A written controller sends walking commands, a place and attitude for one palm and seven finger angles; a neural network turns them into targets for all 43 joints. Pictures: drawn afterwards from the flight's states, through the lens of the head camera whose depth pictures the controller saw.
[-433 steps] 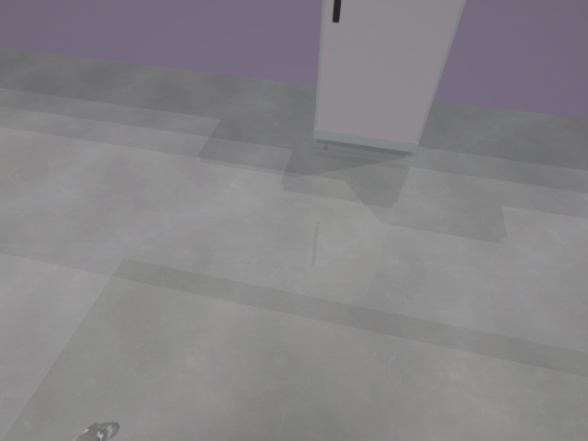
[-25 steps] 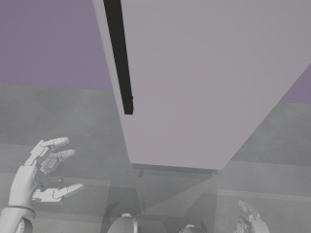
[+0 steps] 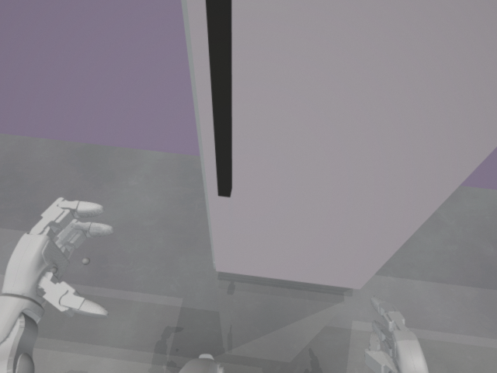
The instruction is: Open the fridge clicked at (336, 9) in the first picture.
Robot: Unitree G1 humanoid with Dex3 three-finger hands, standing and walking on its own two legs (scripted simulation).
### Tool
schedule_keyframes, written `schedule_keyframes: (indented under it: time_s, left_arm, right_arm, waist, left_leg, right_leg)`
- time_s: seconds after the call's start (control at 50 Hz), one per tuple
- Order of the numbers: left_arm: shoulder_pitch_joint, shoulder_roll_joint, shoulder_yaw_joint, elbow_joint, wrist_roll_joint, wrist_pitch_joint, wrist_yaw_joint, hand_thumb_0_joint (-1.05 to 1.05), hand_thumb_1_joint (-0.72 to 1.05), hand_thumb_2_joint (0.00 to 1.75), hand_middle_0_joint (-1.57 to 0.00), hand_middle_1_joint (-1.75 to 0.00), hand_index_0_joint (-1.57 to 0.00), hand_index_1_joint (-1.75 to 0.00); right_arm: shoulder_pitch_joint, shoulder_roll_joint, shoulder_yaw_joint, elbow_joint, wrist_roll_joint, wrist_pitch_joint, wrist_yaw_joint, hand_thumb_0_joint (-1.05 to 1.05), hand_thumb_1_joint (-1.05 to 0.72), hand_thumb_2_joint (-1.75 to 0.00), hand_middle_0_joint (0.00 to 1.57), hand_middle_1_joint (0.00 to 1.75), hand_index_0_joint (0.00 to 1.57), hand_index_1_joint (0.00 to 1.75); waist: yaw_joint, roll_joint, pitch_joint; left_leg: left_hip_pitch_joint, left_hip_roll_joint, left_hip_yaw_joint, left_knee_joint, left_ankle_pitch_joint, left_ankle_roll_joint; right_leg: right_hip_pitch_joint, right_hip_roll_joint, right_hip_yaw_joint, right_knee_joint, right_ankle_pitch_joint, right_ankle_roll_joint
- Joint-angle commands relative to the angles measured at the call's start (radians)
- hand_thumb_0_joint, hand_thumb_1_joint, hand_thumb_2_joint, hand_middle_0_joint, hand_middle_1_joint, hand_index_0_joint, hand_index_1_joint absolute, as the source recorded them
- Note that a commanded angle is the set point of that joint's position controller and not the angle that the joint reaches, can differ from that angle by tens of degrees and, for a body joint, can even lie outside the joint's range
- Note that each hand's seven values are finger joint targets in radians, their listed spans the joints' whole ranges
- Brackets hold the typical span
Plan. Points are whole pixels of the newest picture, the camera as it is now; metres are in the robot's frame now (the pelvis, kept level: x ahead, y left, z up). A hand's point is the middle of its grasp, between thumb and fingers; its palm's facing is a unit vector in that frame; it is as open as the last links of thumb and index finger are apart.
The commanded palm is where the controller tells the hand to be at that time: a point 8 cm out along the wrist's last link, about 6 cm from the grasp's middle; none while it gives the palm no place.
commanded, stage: raise the hand to about handle height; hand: left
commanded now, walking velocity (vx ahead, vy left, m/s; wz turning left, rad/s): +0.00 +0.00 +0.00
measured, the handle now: (224, 90) +0.50 +0.09 +0.19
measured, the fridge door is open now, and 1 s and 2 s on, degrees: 0 0 0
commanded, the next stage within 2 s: move the hooked fingers beside the handle in 0.70 s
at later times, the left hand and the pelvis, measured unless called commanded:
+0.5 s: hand (85, 242) +0.27 +0.26 +0.08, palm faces -0.02 -1.00 -0.05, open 14.0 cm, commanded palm +0.24 +0.31 +0.09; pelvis +0.00 -0.01 +0.01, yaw -1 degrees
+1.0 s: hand (98, 235) +0.28 +0.24 +0.08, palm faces -0.02 -1.00 -0.03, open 14.0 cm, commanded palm +0.27 +0.29 +0.08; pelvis +0.00 -0.02 +0.01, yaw +0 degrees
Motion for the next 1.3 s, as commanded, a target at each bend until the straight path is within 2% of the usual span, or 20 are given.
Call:
schedule_keyframes:
  time_s: [0.0,0.12,0.18,0.26,0.36,0.42,0.46,0.5,0.6,0.64,0.74,0.78,0.88,1.02,1.06,1.12,1.16,1.18,1.22,1.28]
  left_arm:
    - [-0.193,0.227,0.116,-0.148,-0.033,-0.046,-0.03,0.0,-0.5,0.3,-0.3,-1.2,-0.3,-1.2]
    - [-0.284,0.301,0.161,-0.102,-0.034,-0.032,-0.061,0.0,-0.5,0.3,-0.3,-1.2,-0.3,-1.2]
    - [-0.301,0.309,0.172,-0.071,-0.041,-0.029,-0.071,0.0,-0.5,0.3,-0.3,-1.2,-0.3,-1.2]
    - [-0.257,0.266,0.146,-0.023,-0.053,-0.013,-0.092,0.0,-0.5,0.3,-0.3,-1.2,-0.3,-1.2]
    - [-0.269,0.298,0.168,-0.058,-0.045,-0.032,-0.077,0.0,-0.5,0.3,-0.3,-1.2,-0.3,-1.2]
    - [-0.28,0.313,0.184,-0.067,-0.044,-0.051,-0.062,0.0,-0.5,0.3,-0.3,-1.2,-0.3,-1.2]
    - [-0.289,0.308,0.178,-0.073,-0.04,-0.056,-0.059,0.0,-0.5,0.3,-0.3,-1.2,-0.3,-1.2]
    - [-0.285,0.295,0.165,-0.074,-0.04,-0.061,-0.059,0.0,-0.5,0.3,-0.3,-1.2,-0.3,-1.2]
    - [-0.281,0.292,0.161,-0.05,-0.042,-0.051,-0.07,0.0,-0.5,0.3,-0.3,-1.2,-0.3,-1.2]
    - [-0.275,0.298,0.17,-0.034,-0.046,-0.046,-0.075,0.0,-0.5,0.3,-0.3,-1.2,-0.3,-1.2]
    - [-0.29,0.29,0.161,-0.039,-0.05,-0.053,-0.083,0.0,-0.5,0.3,-0.3,-1.2,-0.3,-1.2]
    - [-0.289,0.285,0.159,-0.021,-0.051,-0.048,-0.086,0.0,-0.5,0.3,-0.3,-1.2,-0.3,-1.2]
    - [-0.403,0.285,0.134,-0.001,-0.043,-0.055,-0.089,0.0,-0.5,0.3,-0.3,-1.2,-0.3,-1.2]
    - [-0.53,0.292,0.099,0.048,-0.008,-0.054,-0.063,0.0,-0.5,0.3,-0.3,-1.2,-0.3,-1.2]
    - [-0.497,0.285,0.107,0.045,-0.009,-0.051,-0.05,0.0,-0.5,0.3,-0.3,-1.2,-0.3,-1.2]
    - [-0.471,0.303,0.128,0.063,-0.001,-0.05,-0.03,0.0,-0.5,0.3,-0.3,-1.2,-0.3,-1.2]
    - [-0.451,0.25,0.092,0.037,-0.002,-0.053,-0.02,0.0,-0.5,0.3,-0.3,-1.2,-0.3,-1.2]
    - [-0.443,0.25,0.093,0.034,-0.001,-0.051,-0.012,0.0,-0.5,0.3,-0.3,-1.2,-0.3,-1.2]
    - [-0.443,0.256,0.098,0.069,0.005,-0.045,0.003,0.0,-0.5,0.3,-0.3,-1.2,-0.3,-1.2]
    - [-0.508,0.231,0.065,0.061,0.02,-0.049,0.022,0.0,-0.5,0.3,-0.3,-1.2,-0.3,-1.2]
  right_arm:
    - [-0.013,-0.17,-0.078,-0.12,0.012,-0.042,-0.022,0.0,-0.9,-0.9,0.2,0.3,0.2,0.3]
    - [-0.013,-0.178,-0.073,-0.115,0.011,-0.042,-0.03,0.0,-0.9,-0.9,0.2,0.3,0.2,0.3]
    - [-0.007,-0.177,-0.074,-0.111,0.015,-0.04,-0.033,0.0,-0.9,-0.9,0.2,0.3,0.2,0.3]
    - [-0.004,-0.177,-0.078,-0.114,0.016,-0.041,-0.025,0.0,-0.9,-0.9,0.2,0.3,0.2,0.3]
    - [0.0,-0.179,-0.082,-0.119,0.014,-0.041,-0.018,0.0,-0.9,-0.9,0.2,0.3,0.2,0.3]
    - [0.005,-0.18,-0.084,-0.116,0.01,-0.041,-0.02,0.0,-0.9,-0.9,0.2,0.3,0.2,0.3]
    - [0.002,-0.177,-0.082,-0.117,0.013,-0.041,-0.021,0.0,-0.9,-0.9,0.2,0.3,0.2,0.3]
    - [-0.002,-0.175,-0.082,-0.114,0.016,-0.042,-0.024,0.0,-0.9,-0.9,0.2,0.3,0.2,0.3]
    - [-0.002,-0.175,-0.079,-0.109,0.017,-0.043,-0.029,0.0,-0.9,-0.9,0.2,0.3,0.2,0.3]
    - [0.001,-0.176,-0.079,-0.11,0.015,-0.043,-0.029,0.0,-0.9,-0.9,0.2,0.3,0.2,0.3]
    - [0.002,-0.174,-0.079,-0.105,0.015,-0.046,-0.028,0.0,-0.9,-0.9,0.2,0.3,0.2,0.3]
    - [-0.002,-0.173,-0.079,-0.107,0.015,-0.045,-0.029,0.0,-0.9,-0.9,0.2,0.3,0.2,0.3]
    - [0.006,-0.176,-0.078,-0.091,0.016,-0.039,-0.036,0.0,-0.9,-0.9,0.2,0.3,0.2,0.3]
    - [0.019,-0.179,-0.075,-0.079,0.012,-0.023,-0.043,0.0,-0.9,-0.9,0.2,0.3,0.2,0.3]
    - [0.019,-0.173,-0.079,-0.086,0.013,-0.018,-0.039,0.0,-0.9,-0.9,0.2,0.3,0.2,0.3]
    - [0.024,-0.175,-0.078,-0.088,0.01,-0.004,-0.031,0.0,-0.9,-0.9,0.2,0.3,0.2,0.3]
    - [0.018,-0.164,-0.08,-0.101,0.013,0.001,-0.022,0.0,-0.9,-0.9,0.2,0.3,0.2,0.3]
    - [0.019,-0.165,-0.081,-0.101,0.013,0.004,-0.02,0.0,-0.9,-0.9,0.2,0.3,0.2,0.3]
    - [0.032,-0.173,-0.084,-0.096,0.011,0.016,-0.019,0.0,-0.9,-0.9,0.2,0.3,0.2,0.3]
    - [0.033,-0.17,-0.084,-0.092,0.014,0.029,-0.017,0.0,-0.9,-0.9,0.2,0.3,0.2,0.3]
  waist:
    - [-0.012,0.073,-0.195]
    - [-0.003,0.092,-0.196]
    - [-0.004,0.092,-0.209]
    - [-0.003,0.064,-0.188]
    - [0.001,0.084,-0.2]
    - [-0.001,0.052,-0.191]
    - [-0.001,0.098,-0.194]
    - [-0.006,0.101,-0.189]
    - [-0.01,0.082,-0.179]
    - [-0.01,0.044,-0.188]
    - [-0.013,0.063,-0.199]
    - [-0.015,0.038,-0.179]
    - [-0.031,0.059,-0.194]
    - [-0.033,0.061,-0.206]
    - [-0.021,0.07,-0.257]
    - [-0.007,0.043,-0.258]
    - [-0.007,0.079,-0.272]
    - [-0.008,0.085,-0.266]
    - [-0.015,0.008,-0.24]
    - [-0.031,0.052,-0.227]
  left_leg:
    - [0.277,-0.024,-0.088,-0.183,0.197,-0.024]
    - [0.293,-0.027,-0.088,-0.204,0.183,-0.021]
    - [0.312,-0.027,-0.086,-0.215,0.197,-0.021]
    - [0.293,-0.032,-0.071,-0.21,0.206,-0.017]
    - [0.294,-0.033,-0.066,-0.212,0.205,-0.016]
    - [0.283,-0.031,-0.066,-0.211,0.19,-0.014]
    - [0.292,-0.032,-0.064,-0.216,0.181,-0.016]
    - [0.292,-0.032,-0.062,-0.216,0.161,-0.015]
    - [0.28,-0.033,-0.059,-0.212,0.156,-0.012]
    - [0.27,-0.035,-0.053,-0.204,0.173,-0.009]
    - [0.279,-0.037,-0.046,-0.189,0.208,-0.007]
    - [0.261,-0.036,-0.049,-0.189,0.183,-0.009]
    - [0.259,-0.039,-0.045,-0.173,0.177,-0.008]
    - [0.264,-0.034,-0.057,-0.179,0.161,-0.008]
    - [0.288,-0.035,-0.052,-0.179,0.196,-0.008]
    - [0.268,-0.033,-0.051,-0.178,0.235,-0.01]
    - [0.294,-0.034,-0.046,-0.184,0.257,-0.012]
    - [0.295,-0.032,-0.046,-0.183,0.258,-0.014]
    - [0.267,-0.03,-0.048,-0.179,0.263,-0.01]
    - [0.274,-0.03,-0.047,-0.185,0.226,-0.014]
  right_leg:
    - [-0.028,0.071,0.016,-0.123,0.189,-0.039]
    - [-0.007,0.07,0.025,-0.147,0.172,-0.045]
    - [0.005,0.067,0.024,-0.156,0.183,-0.043]
    - [0.014,0.066,0.028,-0.167,0.209,-0.04]
    - [0.019,0.066,0.034,-0.165,0.201,-0.041]
    - [0.018,0.068,0.037,-0.167,0.186,-0.04]
    - [0.015,0.065,0.037,-0.165,0.18,-0.039]
    - [0.01,0.063,0.042,-0.173,0.163,-0.037]
    - [0.015,0.062,0.047,-0.18,0.169,-0.035]
    - [0.032,0.063,0.053,-0.183,0.188,-0.033]
    - [0.034,0.062,0.059,-0.176,0.232,-0.033]
    - [0.021,0.061,0.058,-0.179,0.209,-0.029]
    - [0.01,0.057,0.07,-0.175,0.204,-0.028]
    - [-0.004,0.056,0.063,-0.162,0.177,-0.035]
    - [0.02,0.053,0.062,-0.157,0.22,-0.033]
    - [0.05,0.056,0.058,-0.146,0.262,-0.035]
    - [0.044,0.056,0.053,-0.142,0.287,-0.033]
    - [0.037,0.056,0.05,-0.141,0.289,-0.032]
    - [0.039,0.061,0.047,-0.14,0.3,-0.031]
    - [0.004,0.059,0.047,-0.144,0.264,-0.029]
